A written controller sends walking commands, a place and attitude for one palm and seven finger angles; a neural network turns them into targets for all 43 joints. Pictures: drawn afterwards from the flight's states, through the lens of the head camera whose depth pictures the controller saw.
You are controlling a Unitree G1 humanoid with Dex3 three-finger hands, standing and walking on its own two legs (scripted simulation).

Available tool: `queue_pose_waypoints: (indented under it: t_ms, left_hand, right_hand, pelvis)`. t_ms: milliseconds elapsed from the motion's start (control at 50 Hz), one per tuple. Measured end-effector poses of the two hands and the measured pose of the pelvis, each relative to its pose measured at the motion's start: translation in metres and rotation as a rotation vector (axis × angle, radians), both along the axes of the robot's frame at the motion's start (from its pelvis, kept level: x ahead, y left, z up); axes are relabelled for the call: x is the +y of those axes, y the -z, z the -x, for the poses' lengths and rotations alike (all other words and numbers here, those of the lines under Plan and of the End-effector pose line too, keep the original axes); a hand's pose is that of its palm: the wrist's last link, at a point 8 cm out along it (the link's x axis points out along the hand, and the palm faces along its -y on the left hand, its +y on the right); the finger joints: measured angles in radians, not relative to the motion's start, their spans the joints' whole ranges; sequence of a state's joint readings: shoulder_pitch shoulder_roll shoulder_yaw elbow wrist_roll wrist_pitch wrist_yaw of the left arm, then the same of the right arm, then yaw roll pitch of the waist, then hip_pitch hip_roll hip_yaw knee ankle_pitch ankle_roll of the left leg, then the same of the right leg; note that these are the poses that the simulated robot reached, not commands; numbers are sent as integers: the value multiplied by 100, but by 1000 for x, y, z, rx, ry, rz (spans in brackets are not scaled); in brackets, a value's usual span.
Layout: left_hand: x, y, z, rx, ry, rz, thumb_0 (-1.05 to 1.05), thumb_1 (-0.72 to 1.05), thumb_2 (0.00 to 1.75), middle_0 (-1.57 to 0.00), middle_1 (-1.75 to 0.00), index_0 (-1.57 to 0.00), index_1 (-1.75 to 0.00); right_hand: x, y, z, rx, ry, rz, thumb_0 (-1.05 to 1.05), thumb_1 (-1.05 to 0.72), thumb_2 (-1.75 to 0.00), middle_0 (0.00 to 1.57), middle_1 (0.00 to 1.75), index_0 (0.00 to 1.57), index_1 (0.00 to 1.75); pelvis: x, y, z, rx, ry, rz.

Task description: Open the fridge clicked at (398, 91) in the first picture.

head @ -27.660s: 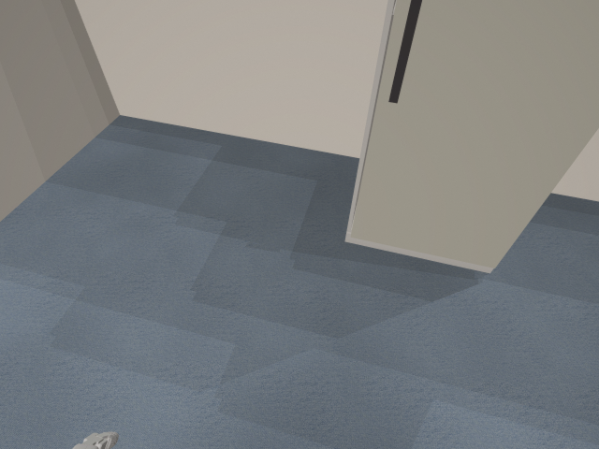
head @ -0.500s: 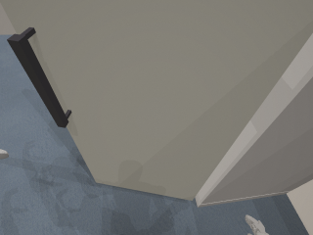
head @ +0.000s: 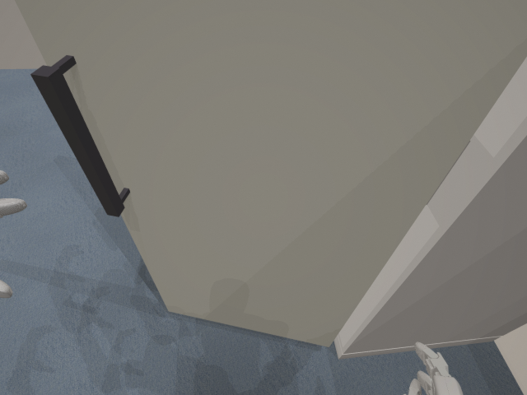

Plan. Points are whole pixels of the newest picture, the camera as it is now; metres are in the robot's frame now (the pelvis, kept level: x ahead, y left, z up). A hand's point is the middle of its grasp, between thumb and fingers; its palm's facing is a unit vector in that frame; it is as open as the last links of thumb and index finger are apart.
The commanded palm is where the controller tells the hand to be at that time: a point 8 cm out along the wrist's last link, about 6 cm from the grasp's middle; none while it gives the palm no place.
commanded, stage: draw the hand back to the body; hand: left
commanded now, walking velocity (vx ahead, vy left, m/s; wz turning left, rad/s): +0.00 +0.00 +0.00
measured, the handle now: (95, 147) +0.43 +0.33 +0.13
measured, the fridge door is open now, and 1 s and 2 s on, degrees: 72 72 72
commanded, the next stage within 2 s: step back with the hand held close in 1.38 s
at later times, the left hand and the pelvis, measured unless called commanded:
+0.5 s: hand out of the picture +0.21 +0.33 +0.14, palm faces +0.49 -0.79 -0.37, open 13.6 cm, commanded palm +0.16 +0.36 +0.17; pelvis -0.01 +0.00 +0.01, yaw +0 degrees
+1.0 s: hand (62, 253) +0.22 +0.25 +0.17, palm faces +0.43 -0.80 -0.42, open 8.8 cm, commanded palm +0.17 +0.28 +0.19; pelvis +0.02 -0.02 +0.01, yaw -2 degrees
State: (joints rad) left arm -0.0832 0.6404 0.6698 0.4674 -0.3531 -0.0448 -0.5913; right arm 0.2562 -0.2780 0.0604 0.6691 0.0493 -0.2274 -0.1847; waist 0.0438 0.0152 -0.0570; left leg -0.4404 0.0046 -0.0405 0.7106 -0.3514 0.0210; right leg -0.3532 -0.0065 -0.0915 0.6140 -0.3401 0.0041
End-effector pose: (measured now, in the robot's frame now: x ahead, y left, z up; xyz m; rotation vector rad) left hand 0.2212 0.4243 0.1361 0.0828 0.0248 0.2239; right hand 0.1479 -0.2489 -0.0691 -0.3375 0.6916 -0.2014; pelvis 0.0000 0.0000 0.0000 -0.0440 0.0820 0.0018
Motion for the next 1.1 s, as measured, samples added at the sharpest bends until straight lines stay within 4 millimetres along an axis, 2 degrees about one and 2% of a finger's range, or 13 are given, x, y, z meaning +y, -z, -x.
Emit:
queue_pose_waypoints:
  t_ms: [80, 180, 320, 400, 500, 660, 820, 960, 1100]
  left_hand:
    - [-14, -11, -9, -23, 144, 8, -1, -55, 20, -25, -115, -25, -115]
    - [-20, -23, 3, -29, 163, -10, -1, -55, 20, -26, -115, -25, -115]
    - [-29, -15, 37, -27, 97, 10, -1, -52, 21, -25, -113, -25, -113]
    - [-35, -14, 44, 23, -140, -194, -1, -45, 25, -25, -108, -25, -108]
    - [-59, -20, 55, -17, -302, -327, -1, -30, 32, -25, -100, -25, -100]
    - [-83, -43, 52, -106, -342, -404, 0, -3, 45, -24, -84, -24, -84]
    - [-111, -49, 44, -105, -273, -416, 0, 26, 59, -23, -67, -23, -67]
    - [-135, -53, 45, -115, -214, -417, 1, 51, 71, -23, -52, -22, -52]
    - [-151, -58, 49, -134, -181, -426, 1, 74, 83, -22, -38, -22, -39]
  right_hand:
    - [-3, -10, 2, -68, 6, -27, 1, -90, -90, 21, 30, 20, 30]
    - [-4, -20, 4, -139, -3, -59, 1, -90, -90, 21, 30, 20, 30]
    - [1, -17, 1, -150, -36, -69, 1, -90, -90, 20, 30, 20, 30]
    - [11, -13, -3, -105, -106, -59, 2, -90, -90, 20, 30, 20, 30]
    - [22, -9, -7, -82, -107, -88, 2, -90, -90, 21, 30, 20, 30]
    - [29, -3, -16, -62, -77, -143, 2, -90, -90, 21, 30, 20, 30]
    - [15, -5, -26, -63, -46, -151, 2, -90, -90, 21, 30, 20, 30]
    - [-1, -9, -32, -65, -31, -127, 2, -90, -90, 20, 30, 20, 30]
    - [-4, -10, -38, -70, -32, -132, 2, -90, -90, 20, 30, 20, 30]
  pelvis:
    - [-1, 0, 0, -9, 15, -4]
    - [-1, -1, 1, -10, 31, -8]
    - [0, -1, 7, -26, 20, -6]
    - [-1, -3, 12, -42, 1, -5]
    - [0, -7, 10, -60, 9, -15]
    - [-3, -10, -2, -93, 26, -32]
    - [-9, -13, -13, -103, 39, -39]
    - [-16, -15, -18, -106, 40, -40]
    - [-21, -14, -19, -109, 38, -41]
